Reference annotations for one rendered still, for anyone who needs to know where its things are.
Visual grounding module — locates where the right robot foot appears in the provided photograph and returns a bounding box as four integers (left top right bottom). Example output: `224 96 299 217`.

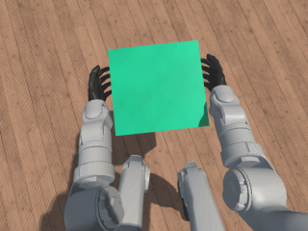
178 182 190 221

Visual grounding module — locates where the left robot hand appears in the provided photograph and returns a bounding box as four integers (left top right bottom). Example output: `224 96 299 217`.
88 65 112 102

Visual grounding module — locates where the carton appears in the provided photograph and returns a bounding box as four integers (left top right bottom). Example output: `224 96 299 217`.
108 40 210 136

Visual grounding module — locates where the robot left forearm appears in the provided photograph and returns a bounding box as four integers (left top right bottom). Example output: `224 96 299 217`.
65 99 116 205

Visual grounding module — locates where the robot right forearm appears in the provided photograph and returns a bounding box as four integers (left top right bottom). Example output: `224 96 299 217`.
209 85 287 200

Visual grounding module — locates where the robot left shin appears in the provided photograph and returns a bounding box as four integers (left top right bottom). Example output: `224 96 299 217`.
119 155 144 179

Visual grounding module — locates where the robot left upper arm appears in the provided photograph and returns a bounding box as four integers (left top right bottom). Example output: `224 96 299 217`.
64 184 125 231

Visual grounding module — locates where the robot right upper arm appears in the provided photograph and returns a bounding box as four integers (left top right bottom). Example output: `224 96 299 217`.
222 167 308 231

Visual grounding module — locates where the right robot hand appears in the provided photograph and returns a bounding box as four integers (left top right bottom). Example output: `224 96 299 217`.
200 54 227 92

